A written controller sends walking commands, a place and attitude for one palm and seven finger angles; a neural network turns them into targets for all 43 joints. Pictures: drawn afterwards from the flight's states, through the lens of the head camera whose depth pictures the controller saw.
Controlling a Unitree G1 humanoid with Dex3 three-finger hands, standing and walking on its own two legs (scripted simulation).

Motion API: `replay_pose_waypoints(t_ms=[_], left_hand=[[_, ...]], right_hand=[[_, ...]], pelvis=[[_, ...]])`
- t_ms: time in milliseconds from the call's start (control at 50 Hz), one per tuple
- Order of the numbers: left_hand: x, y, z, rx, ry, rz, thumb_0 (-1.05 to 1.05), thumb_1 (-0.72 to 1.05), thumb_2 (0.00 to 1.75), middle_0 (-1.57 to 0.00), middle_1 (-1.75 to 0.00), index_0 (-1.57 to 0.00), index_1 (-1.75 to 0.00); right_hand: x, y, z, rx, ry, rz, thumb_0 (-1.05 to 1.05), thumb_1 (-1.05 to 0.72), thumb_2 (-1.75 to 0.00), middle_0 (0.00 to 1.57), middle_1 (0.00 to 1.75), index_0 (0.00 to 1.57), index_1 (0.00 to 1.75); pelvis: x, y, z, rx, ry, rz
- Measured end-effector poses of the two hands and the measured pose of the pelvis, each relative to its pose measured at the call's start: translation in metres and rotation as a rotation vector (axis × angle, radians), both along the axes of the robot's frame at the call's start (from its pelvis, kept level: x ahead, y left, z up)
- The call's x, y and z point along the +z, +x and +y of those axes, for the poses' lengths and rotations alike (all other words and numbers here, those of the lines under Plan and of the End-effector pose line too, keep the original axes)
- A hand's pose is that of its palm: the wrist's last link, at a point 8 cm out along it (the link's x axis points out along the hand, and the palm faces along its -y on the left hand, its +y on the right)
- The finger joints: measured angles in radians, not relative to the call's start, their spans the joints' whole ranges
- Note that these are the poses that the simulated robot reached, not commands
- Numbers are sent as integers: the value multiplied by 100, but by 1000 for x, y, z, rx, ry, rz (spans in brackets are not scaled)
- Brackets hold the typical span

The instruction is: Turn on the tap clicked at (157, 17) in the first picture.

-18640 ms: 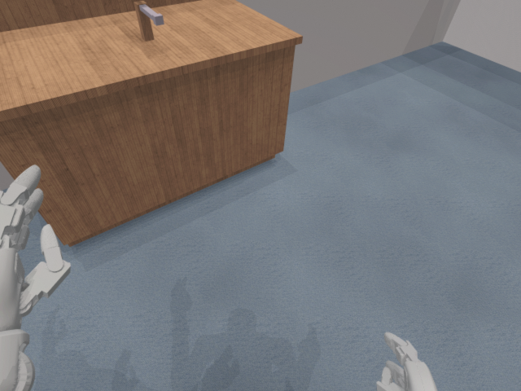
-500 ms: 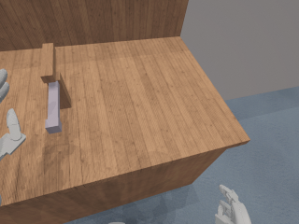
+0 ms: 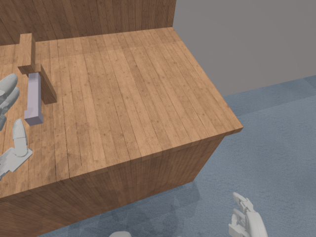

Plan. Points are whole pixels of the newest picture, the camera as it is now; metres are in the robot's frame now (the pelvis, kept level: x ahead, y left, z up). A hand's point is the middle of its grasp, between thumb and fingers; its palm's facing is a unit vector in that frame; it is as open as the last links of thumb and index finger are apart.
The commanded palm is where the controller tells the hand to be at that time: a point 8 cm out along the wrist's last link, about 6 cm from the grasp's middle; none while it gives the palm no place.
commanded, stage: come to a stop and stand still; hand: left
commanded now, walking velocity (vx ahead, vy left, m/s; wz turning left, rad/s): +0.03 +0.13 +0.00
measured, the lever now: (34, 117) +0.33 +0.33 +0.09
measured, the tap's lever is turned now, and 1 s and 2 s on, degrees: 0 0 0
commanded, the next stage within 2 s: look again from close up in 1.40 s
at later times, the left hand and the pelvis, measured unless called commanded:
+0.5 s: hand (12, 170) +0.19 +0.26 +0.16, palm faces +0.37 -0.85 -0.36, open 7.5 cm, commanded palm +0.14 +0.29 +0.18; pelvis -0.03 +0.01 +0.01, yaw -1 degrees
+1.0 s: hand (4, 147) +0.23 +0.30 +0.15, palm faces +0.41 -0.85 -0.32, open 7.5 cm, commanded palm +0.16 +0.32 +0.18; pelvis +0.00 +0.04 +0.01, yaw +0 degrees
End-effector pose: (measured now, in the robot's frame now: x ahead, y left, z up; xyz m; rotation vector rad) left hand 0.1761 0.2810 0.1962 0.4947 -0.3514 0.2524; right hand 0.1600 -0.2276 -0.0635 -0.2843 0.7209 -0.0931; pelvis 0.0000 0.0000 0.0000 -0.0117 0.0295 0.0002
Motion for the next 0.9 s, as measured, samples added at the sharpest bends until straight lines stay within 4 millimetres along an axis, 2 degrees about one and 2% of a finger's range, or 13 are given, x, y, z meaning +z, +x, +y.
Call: replay_pose_waypoints(t_ms=[120,220,260,300,360,420,500,540,580,640,780,840,900], left_hand=[[-14,0,12,86,-37,35,2,88,89,-21,-30,-21,-30],[-14,-11,0,86,-59,54,2,89,89,-21,-30,-21,-30],[7,-11,5,63,62,-19,2,88,89,-21,-30,-21,-30],[27,-12,19,90,92,-115,2,88,89,-22,-30,-21,-30],[36,-17,31,137,45,-161,2,88,89,-21,-30,-21,-30],[19,-23,27,133,-20,-79,2,89,89,-20,-30,-20,-30],[-21,-28,19,101,-98,77,1,89,89,-20,-30,-20,-30],[-37,-30,20,98,-131,121,2,89,89,-21,-30,-20,-30],[-45,-31,25,103,-151,129,2,89,89,-21,-30,-21,-30],[-38,-28,34,112,-147,73,2,88,89,-21,-30,-21,-30],[6,-25,43,95,-59,-135,2,89,89,-21,-30,-21,-30],[6,-20,45,92,-55,-121,2,89,89,-21,-30,-20,-30],[-8,-10,51,108,-77,-48,1,89,89,-21,-30,-20,-30]], right_hand=[[2,-25,-22,-73,-21,6,2,-90,-90,20,30,20,30],[1,-31,-21,-67,12,-16,2,-90,-90,20,30,20,30],[-2,-34,-16,-27,3,-7,2,-90,-90,20,30,19,30],[-4,-36,-9,1,24,6,2,-90,-90,20,30,19,30],[-4,-37,1,4,74,-38,2,-90,-90,20,30,20,30],[-5,-38,11,-15,123,-75,2,-90,-90,20,30,20,30],[-4,-42,24,-13,130,-67,2,-90,-90,21,30,20,30],[-1,-44,29,4,109,-54,2,-90,-90,21,30,20,30],[3,-45,33,23,83,-44,2,-90,-90,21,30,20,30],[10,-43,36,45,51,-45,2,-90,-90,21,30,20,30],[15,-24,45,63,50,-89,2,-90,-90,21,30,20,30],[15,-14,50,55,65,-96,2,-90,-90,21,30,20,30],[14,-7,54,49,73,-85,2,-90,-90,21,30,20,30]], pelvis=[[2,-7,-3,9,12,-27],[4,-15,-5,18,4,-51],[4,-20,-8,22,1,-56],[5,-25,-9,19,8,-59],[5,-28,-3,-1,10,-64],[7,-28,6,-16,9,-69],[8,-29,14,-18,8,-72],[8,-32,16,-15,5,-76],[8,-34,17,-15,3,-82],[7,-37,20,-10,2,-89],[5,-28,30,-1,4,-96],[6,-18,35,-2,-3,-82],[8,-8,39,-2,-8,-66]])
